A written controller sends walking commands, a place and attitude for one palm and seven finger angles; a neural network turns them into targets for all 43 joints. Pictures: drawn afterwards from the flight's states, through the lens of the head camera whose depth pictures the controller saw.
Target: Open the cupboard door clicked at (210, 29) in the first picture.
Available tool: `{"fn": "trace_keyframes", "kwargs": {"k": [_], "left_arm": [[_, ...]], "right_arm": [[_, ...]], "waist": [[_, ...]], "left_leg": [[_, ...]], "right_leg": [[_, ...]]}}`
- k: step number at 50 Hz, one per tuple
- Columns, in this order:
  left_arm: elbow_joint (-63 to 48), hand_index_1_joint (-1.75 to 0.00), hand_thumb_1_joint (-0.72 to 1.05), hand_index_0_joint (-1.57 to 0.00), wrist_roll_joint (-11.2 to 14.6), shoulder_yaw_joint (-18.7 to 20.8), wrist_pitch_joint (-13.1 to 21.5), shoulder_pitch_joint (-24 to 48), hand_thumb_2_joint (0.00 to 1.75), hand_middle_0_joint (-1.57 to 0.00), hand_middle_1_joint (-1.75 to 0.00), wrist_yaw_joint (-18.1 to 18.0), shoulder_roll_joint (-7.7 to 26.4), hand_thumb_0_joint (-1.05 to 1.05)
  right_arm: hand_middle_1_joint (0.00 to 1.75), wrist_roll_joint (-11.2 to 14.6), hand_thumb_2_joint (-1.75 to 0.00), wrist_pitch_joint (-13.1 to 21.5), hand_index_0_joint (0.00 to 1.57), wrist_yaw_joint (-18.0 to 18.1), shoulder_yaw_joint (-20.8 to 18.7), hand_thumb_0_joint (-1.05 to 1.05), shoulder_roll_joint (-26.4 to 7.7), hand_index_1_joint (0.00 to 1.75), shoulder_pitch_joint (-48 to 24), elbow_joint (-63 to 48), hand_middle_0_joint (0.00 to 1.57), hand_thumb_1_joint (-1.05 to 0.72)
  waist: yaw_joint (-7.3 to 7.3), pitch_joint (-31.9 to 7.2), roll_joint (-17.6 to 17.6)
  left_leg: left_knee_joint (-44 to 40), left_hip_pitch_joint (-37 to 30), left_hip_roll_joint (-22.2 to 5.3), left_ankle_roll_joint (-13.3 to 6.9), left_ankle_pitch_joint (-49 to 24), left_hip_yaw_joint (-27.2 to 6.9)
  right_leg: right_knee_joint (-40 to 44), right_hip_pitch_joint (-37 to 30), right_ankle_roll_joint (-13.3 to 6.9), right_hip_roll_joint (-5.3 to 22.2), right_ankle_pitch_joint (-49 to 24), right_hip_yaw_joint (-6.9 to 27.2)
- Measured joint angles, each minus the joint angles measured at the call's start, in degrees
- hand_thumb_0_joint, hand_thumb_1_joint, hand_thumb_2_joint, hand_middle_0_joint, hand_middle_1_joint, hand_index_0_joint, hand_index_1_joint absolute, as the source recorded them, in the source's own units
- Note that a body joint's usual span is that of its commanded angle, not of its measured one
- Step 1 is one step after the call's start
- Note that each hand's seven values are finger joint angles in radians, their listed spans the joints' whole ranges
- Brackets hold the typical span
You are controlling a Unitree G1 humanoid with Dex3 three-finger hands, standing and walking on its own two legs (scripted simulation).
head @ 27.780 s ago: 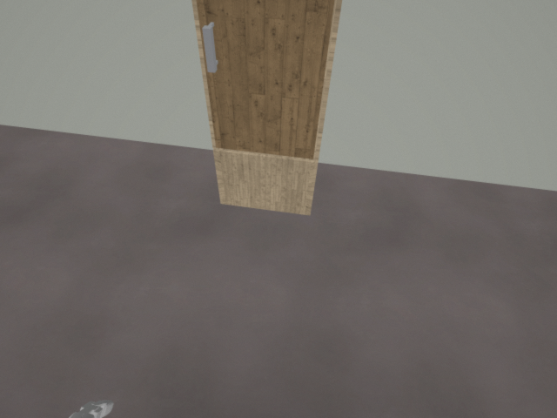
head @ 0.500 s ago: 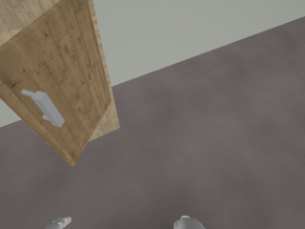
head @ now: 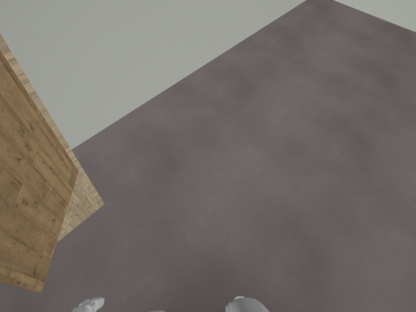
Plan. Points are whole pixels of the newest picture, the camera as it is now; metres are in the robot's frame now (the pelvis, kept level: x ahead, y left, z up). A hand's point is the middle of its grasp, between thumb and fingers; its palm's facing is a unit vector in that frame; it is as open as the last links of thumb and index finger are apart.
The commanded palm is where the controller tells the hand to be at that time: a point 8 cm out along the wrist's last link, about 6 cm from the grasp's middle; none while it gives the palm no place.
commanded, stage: walk to a spot facing it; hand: left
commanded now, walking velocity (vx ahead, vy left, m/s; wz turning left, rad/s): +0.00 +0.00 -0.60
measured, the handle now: out of the picture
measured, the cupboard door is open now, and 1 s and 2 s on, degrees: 43 43 43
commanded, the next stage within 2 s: turn to face it in 1.66 s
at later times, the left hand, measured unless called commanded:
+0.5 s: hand (132, 298) +0.16 +0.16 -0.17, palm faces -0.26 -0.95 -0.20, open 7.3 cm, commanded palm none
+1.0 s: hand (242, 172) +0.50 -0.09 -0.16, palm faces -0.62 -0.75 -0.22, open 7.3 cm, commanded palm none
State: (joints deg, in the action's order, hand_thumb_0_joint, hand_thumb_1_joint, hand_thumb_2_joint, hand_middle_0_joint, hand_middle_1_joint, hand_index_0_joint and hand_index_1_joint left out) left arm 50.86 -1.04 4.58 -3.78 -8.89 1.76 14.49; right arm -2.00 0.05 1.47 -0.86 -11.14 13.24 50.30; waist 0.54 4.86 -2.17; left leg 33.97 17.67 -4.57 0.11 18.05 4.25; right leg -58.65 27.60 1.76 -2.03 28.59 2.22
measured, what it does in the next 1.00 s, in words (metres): walks ahead, turning right: right foot, then left foot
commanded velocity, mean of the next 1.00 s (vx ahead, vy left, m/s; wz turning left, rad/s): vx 0.27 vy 0.00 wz -0.56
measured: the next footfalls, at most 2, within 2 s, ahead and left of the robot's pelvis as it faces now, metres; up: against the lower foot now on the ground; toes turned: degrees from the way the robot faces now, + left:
right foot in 0.22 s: +0.03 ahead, -0.15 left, +0.00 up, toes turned -12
left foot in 0.54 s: +0.19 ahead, +0.08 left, +0.00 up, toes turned -16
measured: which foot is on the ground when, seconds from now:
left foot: down 0.00-0.20, up 0.22-0.52, down 0.54-0.96, up 0.98-1.00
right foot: up 0.00-0.20, down 0.22-0.54, up 0.56-0.94, down 0.96-1.00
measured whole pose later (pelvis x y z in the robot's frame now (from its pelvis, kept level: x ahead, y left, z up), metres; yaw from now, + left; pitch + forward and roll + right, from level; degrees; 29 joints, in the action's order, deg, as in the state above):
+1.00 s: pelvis +0.24 -0.13 -0.02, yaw -36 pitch +0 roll +1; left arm 49.7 -1.1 3.9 1.8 -0.4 3.2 13.8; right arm -1.0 0.9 0.5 -0.4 -10.6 28.8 61.5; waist 3.5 6.5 -0.7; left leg 51.4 5.4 -9.2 4.3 29.7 11.8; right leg -40.8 27.3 -6.4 0.1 12.1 -7.3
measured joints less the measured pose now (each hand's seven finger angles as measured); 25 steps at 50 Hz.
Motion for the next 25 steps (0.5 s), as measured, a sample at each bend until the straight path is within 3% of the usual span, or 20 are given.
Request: {"fn": "trace_keyframes", "kwargs": {"k": [2, 4, 8, 11, 14, 17, 20, 25], "left_arm": [[-0.27, -0.30, 0.91, -0.20, 0.00, 0.30, 0.04, 0.41, 0.90, -0.20, -0.30, 0.37, 0.15, 0.00], [-0.57, -0.30, 0.91, -0.20, 0.09, 0.30, 0.16, 0.68, 0.90, -0.20, -0.30, 0.59, 0.08, 0.00], [-0.59, -0.30, 0.91, -0.20, 0.20, -0.05, 0.59, 0.86, 0.90, -0.20, -0.30, 0.76, -0.05, 0.00], [-0.87, -0.30, 0.91, -0.20, -0.01, -0.35, 1.73, 0.31, 0.90, -0.20, -0.30, 0.53, 0.46, 0.00], [-0.07, -0.30, 0.91, -0.20, 0.22, -0.73, 2.59, 0.09, 0.90, -0.20, -0.30, -0.51, -0.89, 0.00], [0.25, -0.30, 0.91, -0.20, 0.12, -0.71, 2.90, -1.82, 0.90, -0.20, -0.30, -1.19, -1.62, 0.00], [1.40, -0.30, 0.91, -0.20, -0.10, -0.83, 3.47, -4.00, 0.90, -0.20, -0.30, -1.09, -1.75, 0.00], [3.48, -0.30, 0.91, -0.21, -0.35, -0.68, 3.47, -7.20, 0.90, -0.21, -0.30, -0.24, -1.63, 0.00]], "right_arm": [[0.30, -0.15, -0.90, -0.10, 0.20, 0.16, 0.24, 0.00, 0.34, 0.30, 0.99, 0.39, 0.20, -0.91], [0.30, -0.21, -0.90, -0.18, 0.21, 0.24, 0.19, 0.00, 0.31, 0.30, 1.51, 0.76, 0.20, -0.91], [0.30, 0.01, -0.90, -0.27, 0.21, -0.17, -0.39, 0.00, -0.48, 0.30, 2.09, 1.16, 0.20, -0.90], [0.30, 0.75, -0.90, -0.83, 0.21, -0.54, -1.07, 0.00, -1.33, 0.30, 3.08, 1.24, 0.20, -0.90], [0.30, 1.23, -0.90, -2.95, 0.20, -0.39, -1.91, 0.00, -3.01, 0.30, 1.45, 2.57, 0.20, -0.91], [0.30, 0.99, -0.90, -3.46, 0.20, -1.12, -2.40, 0.01, -3.33, 0.30, -0.29, 2.77, 0.20, -0.91], [0.30, 0.89, -0.90, -2.58, 0.20, -1.91, -2.59, 0.01, -2.94, 0.30, -2.06, 1.56, 0.20, -0.91], [0.30, 1.03, -0.90, -0.26, 0.20, -2.36, -2.35, 0.01, -2.04, 0.30, -3.95, -0.35, 0.19, -0.91]], "waist": [[-0.32, 0.08, 0.59], [-0.45, 0.34, 1.48], [0.12, 0.66, 2.97], [0.37, -0.16, 2.64], [0.40, 0.28, 4.19], [-0.27, -0.10, 3.19], [-0.80, -0.47, 1.49], [-1.95, -1.23, -0.50]], "left_leg": [[-2.42, -1.50, -1.10, 0.45, -0.87, 0.86], [-3.87, -2.66, -2.23, 0.83, -1.27, 1.97], [-2.87, -3.93, -4.17, 2.03, 0.34, 4.85], [3.95, -2.38, -4.81, 3.30, 4.18, 6.68], [20.34, 3.66, -3.00, 3.67, 12.67, 0.89], [27.25, 8.30, -1.12, 4.15, 9.36, -0.85], [22.83, 9.65, -0.10, 4.51, 6.07, -1.05], [6.78, 5.65, 1.88, 4.13, 2.46, -1.08]], "right_leg": [[-1.94, 0.48, 0.58, 1.28, -0.76, -2.32], [1.42, -0.69, 0.73, 2.27, -1.20, -4.03], [14.28, -5.81, -0.11, 2.86, -3.71, -6.09], [25.63, -10.95, -2.32, 3.14, -13.37, -5.71], [23.44, -11.00, -2.96, 2.03, -9.21, -4.59], [27.17, -12.93, -2.68, 1.77, -10.27, -2.31], [30.69, -14.58, -2.74, 1.77, -11.78, 0.40], [31.05, -16.06, -1.95, 1.64, -10.21, 4.43]]}}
